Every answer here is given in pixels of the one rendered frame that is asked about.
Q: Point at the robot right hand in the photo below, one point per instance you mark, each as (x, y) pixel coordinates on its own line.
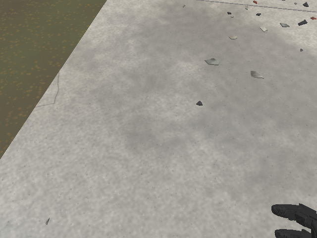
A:
(302, 214)

